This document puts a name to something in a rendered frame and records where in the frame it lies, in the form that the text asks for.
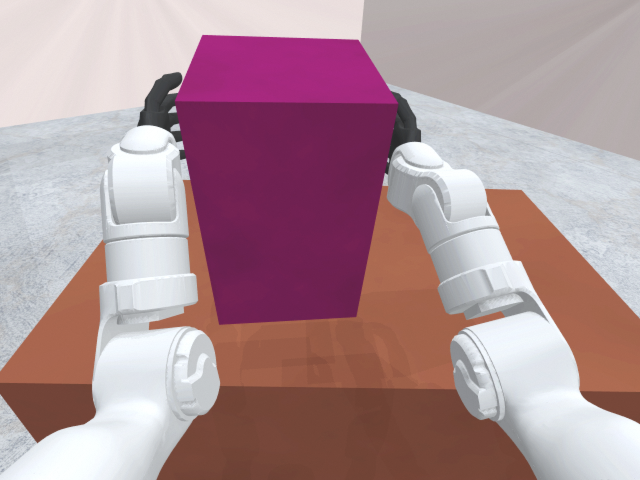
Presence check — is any left robot forearm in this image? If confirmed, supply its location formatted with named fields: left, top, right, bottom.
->
left=92, top=125, right=198, bottom=408

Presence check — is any right robot hand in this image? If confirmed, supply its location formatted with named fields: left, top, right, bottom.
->
left=385, top=91, right=421, bottom=175

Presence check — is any carton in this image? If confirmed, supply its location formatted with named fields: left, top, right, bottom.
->
left=175, top=35, right=398, bottom=325

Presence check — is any left robot hand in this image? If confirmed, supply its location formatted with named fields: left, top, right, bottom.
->
left=137, top=72, right=186, bottom=160

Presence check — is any pedestal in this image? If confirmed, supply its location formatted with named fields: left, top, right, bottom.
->
left=0, top=180, right=640, bottom=480

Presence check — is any right robot forearm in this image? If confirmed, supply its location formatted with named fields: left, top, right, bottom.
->
left=387, top=142, right=580, bottom=387

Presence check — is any robot right upper arm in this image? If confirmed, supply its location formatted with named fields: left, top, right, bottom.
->
left=450, top=311, right=640, bottom=480

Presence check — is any robot left upper arm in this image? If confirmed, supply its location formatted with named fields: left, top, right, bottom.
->
left=0, top=326, right=220, bottom=480

